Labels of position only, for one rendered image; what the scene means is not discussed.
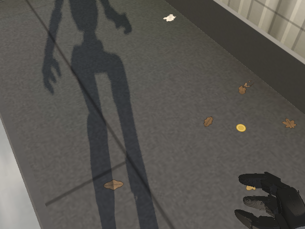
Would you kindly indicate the right robot hand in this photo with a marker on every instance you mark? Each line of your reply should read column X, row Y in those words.
column 287, row 208

